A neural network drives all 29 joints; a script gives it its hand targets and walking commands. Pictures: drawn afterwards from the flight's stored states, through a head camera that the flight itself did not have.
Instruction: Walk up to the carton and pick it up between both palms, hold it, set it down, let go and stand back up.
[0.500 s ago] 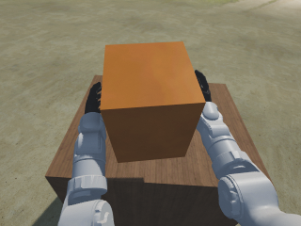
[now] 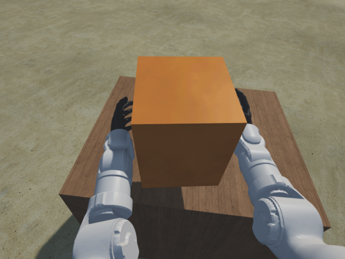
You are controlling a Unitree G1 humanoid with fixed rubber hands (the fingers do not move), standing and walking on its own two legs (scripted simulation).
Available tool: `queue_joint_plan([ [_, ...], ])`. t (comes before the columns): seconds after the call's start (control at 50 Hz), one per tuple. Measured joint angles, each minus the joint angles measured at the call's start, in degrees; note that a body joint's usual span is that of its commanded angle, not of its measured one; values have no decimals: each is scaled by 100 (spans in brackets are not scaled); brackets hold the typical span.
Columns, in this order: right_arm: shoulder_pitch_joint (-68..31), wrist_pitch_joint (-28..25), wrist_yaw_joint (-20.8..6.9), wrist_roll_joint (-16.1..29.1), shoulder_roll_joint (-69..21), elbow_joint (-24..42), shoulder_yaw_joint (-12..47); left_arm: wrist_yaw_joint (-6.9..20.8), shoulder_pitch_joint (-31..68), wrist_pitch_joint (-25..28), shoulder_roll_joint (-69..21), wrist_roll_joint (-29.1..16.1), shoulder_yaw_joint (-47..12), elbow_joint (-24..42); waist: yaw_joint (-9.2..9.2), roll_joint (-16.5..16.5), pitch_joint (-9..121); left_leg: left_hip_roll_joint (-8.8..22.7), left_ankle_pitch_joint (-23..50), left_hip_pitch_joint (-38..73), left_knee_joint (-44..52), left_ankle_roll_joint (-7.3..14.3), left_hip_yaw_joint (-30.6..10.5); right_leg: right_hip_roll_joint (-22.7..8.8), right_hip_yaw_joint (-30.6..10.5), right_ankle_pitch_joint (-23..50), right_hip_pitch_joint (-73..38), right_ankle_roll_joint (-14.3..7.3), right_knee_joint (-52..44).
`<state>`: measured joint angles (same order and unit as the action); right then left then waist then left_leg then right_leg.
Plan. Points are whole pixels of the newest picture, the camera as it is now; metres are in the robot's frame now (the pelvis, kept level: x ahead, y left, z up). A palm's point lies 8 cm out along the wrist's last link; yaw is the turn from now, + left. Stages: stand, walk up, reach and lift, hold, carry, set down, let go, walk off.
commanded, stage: set down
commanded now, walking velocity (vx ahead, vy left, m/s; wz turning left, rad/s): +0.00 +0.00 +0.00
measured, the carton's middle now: (180, 125) +0.42 +0.02 +0.11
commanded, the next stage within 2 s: none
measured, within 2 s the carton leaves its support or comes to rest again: neither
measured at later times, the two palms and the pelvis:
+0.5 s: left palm (125, 127) +0.41 +0.16 +0.09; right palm (235, 119) +0.46 -0.13 +0.10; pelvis +0.03 -0.01 +0.00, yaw +0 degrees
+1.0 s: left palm (120, 140) +0.40 +0.17 +0.06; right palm (226, 126) +0.46 -0.11 +0.07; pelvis +0.02 -0.01 +0.00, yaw +0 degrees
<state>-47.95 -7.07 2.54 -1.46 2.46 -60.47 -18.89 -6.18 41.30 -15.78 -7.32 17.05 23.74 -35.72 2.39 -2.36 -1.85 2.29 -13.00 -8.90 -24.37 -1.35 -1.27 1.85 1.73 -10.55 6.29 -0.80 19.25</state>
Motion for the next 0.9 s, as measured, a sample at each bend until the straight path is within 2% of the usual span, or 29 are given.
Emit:
queue_joint_plan([
  [0.4, -1, -254, -164, 0, 13, -18, 0, -152, -268, 476, -32, 0, -146, 1, 155, 337, 58, 0, -108, -168, 1, -76, 0, -1, 0, -231, 158, -33, 0],
  [0.68, 0, -497, -178, -311, 46, -99, 0, -66, -269, 770, -232, 0, 239, -4, 199, 342, 59, 18, -72, -307, 5, -76, 0, 17, 1, -198, 300, -49, 0],
  [0.9, -5, -545, -270, -494, 101, -285, -144, -175, -272, 767, -302, 0, 239, -49, 375, 221, 146, 61, -53, -739, 31, -73, 3, 58, 1, -67, 759, -53, -1],
])
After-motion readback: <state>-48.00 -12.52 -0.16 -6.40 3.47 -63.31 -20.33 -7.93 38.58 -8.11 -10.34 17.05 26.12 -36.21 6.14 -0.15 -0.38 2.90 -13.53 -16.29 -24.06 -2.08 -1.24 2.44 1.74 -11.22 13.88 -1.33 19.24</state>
